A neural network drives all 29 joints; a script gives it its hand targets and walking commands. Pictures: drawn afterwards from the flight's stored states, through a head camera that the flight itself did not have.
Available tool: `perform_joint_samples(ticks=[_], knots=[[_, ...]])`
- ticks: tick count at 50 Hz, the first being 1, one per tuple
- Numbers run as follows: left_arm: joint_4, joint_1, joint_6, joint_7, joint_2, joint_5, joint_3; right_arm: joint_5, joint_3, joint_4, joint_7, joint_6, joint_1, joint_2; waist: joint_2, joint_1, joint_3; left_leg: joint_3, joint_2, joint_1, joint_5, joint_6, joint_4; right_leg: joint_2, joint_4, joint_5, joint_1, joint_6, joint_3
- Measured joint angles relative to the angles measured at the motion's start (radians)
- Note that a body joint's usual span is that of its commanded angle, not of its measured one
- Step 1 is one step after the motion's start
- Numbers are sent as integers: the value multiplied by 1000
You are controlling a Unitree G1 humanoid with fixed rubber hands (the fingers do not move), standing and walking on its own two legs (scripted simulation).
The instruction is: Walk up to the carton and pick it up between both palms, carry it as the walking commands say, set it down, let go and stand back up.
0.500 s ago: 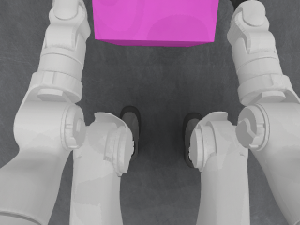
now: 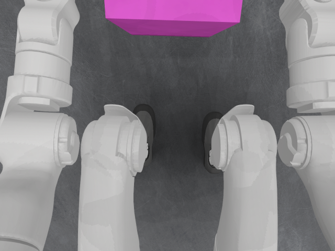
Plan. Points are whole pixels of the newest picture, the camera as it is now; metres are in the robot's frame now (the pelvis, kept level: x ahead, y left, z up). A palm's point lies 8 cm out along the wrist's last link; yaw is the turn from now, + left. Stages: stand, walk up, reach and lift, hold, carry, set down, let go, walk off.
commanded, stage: set down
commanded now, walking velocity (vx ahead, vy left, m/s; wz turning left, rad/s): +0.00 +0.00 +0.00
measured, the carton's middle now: out of the picture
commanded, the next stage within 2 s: let go in 1.06 s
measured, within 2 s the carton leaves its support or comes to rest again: neither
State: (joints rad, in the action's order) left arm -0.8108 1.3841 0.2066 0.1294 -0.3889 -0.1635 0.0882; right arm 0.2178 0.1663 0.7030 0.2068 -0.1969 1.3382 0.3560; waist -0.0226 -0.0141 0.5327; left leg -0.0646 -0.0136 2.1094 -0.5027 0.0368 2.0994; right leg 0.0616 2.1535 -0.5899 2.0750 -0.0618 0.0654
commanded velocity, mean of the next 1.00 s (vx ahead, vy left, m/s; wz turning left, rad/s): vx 0.00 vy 0.00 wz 0.00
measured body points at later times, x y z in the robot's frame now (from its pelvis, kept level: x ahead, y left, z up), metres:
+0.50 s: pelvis +0.01 +0.01 +0.09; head +0.36 +0.02 +0.37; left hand +0.59 +0.19 +0.00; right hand +0.58 -0.19 +0.00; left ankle +0.14 +0.10 -0.36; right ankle +0.12 -0.13 -0.36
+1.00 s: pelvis +0.01 +0.01 +0.21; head +0.34 +0.01 +0.51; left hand +0.59 +0.19 +0.15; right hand +0.57 -0.20 +0.14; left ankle +0.14 +0.10 -0.36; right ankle +0.12 -0.13 -0.36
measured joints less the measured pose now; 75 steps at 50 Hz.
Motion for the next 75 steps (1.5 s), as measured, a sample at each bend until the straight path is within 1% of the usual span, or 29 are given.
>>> perform_joint_samples(ticks=[3, 7, 11, 15, 19, 21, 23, 24, 27, 28, 32, 36, 38, 46, 50, 53, 55, 57, 62, 65, 66, 68, 70, 72, 75], knots=[[17, 24, 46, 4, -2, -5, -4, 7, 2, -7, 2, -48, 12, 0, 1, 0, -13, 1, 0, -32, -6, 1, 0, 0, -3, -5, -34, 0, -1], [17, 28, 76, -4, -3, -5, 8, 7, 7, 45, 2, -81, 13, 0, 12, 0, -69, 13, 0, -45, -18, 2, -6, 0, -22, -13, -56, 0, -13], [13, 29, 91, -8, -2, -5, 13, 7, 17, 7, 1, -86, 13, 1, 18, 0, -60, 18, 0, -108, -31, 7, -30, 0, -56, -22, -122, -4, -16], [18, 29, 121, -7, -2, -5, 29, 7, 20, -1, -6, -112, 13, 0, 13, 0, -51, 21, 0, -173, -35, 9, -81, 0, -112, -21, -188, -4, -16], [83, 21, 150, -3, -2, -5, 30, 7, 22, -78, -9, -138, 4, -2, 12, 0, -3, 25, 0, -273, -36, 12, -147, 0, -185, -15, -288, -5, -16], [82, 9, 169, -3, -2, -4, 31, 7, 27, -43, -19, -151, -1, -1, 13, 0, -32, 27, 0, -287, -34, 12, -179, 0, -220, -10, -301, -5, -16], [83, 2, 173, -4, -3, 9, 46, 7, 31, -24, -30, -158, -13, -2, 13, 0, -64, 29, 0, -293, -29, 12, -212, 0, -257, -2, -307, -5, -16], [92, 2, 173, -4, -3, 11, 54, 7, 35, -38, -35, -157, -17, -2, 15, 0, -64, 30, 0, -307, -26, 12, -231, 0, -277, 3, -321, -5, -16], [144, 0, 174, -4, -3, 11, 57, 7, 36, -127, -41, -157, -21, 8, 32, 0, -5, 33, 0, -395, -22, 12, -283, 0, -335, 12, -410, -5, -16], [144, -6, 181, -4, -3, 11, 56, 7, 36, -134, -42, -159, -25, 10, 37, 0, -5, 34, 0, -413, -21, 12, -299, 0, -353, 15, -428, -5, -16], [132, -24, 204, -10, -3, 11, 74, -5, 36, -92, -53, -188, -41, 12, 39, 0, -52, 37, 0, -445, -9, 12, -366, 0, -421, 31, -458, -3, -16], [133, -25, 202, -27, -3, 10, 74, -5, 36, -111, -55, -188, -50, 12, 35, 0, -37, 42, 0, -520, 10, 12, -442, 0, -499, 53, -530, 1, -16], [138, -27, 202, -28, -3, 11, 75, -5, 35, -141, -56, -193, -51, 12, 38, 0, -15, 44, 0, -570, 19, 12, -479, 0, -537, 64, -579, 3, -16], [138, -33, 206, -43, -4, 11, 86, -5, 33, -140, -62, -206, -60, 14, 42, 0, -19, 51, 0, -688, 77, 12, -635, -1, -697, 129, -695, 8, -16], [102, -37, 206, -57, -4, 11, 86, -16, 35, -54, -69, -210, -62, 13, 41, 0, -82, 55, 0, -697, 108, 12, -702, -2, -768, 161, -705, 9, -16], [35, -43, 186, -77, -4, 28, 86, -36, 34, 24, -89, -203, -70, 0, 41, 0, -144, 57, 0, -697, 126, 12, -746, -3, -815, 181, -706, 9, -16], [-7, -61, 166, -87, -4, 40, 90, -59, 37, 48, -98, -186, -91, -17, 40, 0, -190, 58, 0, -697, 133, 12, -771, -3, -841, 189, -706, 10, -16], [-41, -90, 146, -94, -4, 62, 102, -79, 44, 70, -108, -165, -119, -40, 37, 0, -241, 59, 0, -697, 136, 12, -792, -3, -863, 193, -706, 11, -16], [-72, -211, 113, -109, -4, 88, 107, -131, 55, 122, -131, -127, -214, -85, 36, 0, -380, 61, 0, -697, 137, 12, -848, -4, -924, 197, -709, 14, -16], [-73, -316, 88, -113, -2, 110, 84, -185, 61, 105, -148, -98, -311, -95, 43, 0, -431, 64, 0, -722, 140, 12, -893, -6, -975, 204, -736, 14, -16], [-54, -370, 84, -112, 0, 117, 70, -188, 59, 77, -154, -88, -364, -95, 47, 0, -438, 64, 0, -741, 140, 12, -910, -6, -996, 205, -757, 14, -16], [26, -497, 71, -109, 8, 119, 42, -188, 47, -8, -166, -71, -491, -95, 52, 0, -443, 66, 0, -792, 140, 12, -949, -7, -1040, 208, -810, 14, -16], [99, -601, 60, -109, 10, 119, 19, -188, 26, -63, -181, -62, -601, -91, 53, 0, -445, 68, 0, -844, 140, 12, -987, -8, -1081, 210, -863, 16, -16], [157, -675, 49, -115, 10, 119, 9, -188, 0, -104, -196, -54, -691, -90, 50, 0, -445, 69, 0, -893, 141, 12, -1021, -9, -1117, 213, -912, 19, -16], [212, -746, 39, -123, 11, 119, -3, -188, -27, -169, -218, -45, -789, -93, 48, 0, -449, 71, 0, -960, 143, 10, -1063, -10, -1159, 216, -979, 23, -16]])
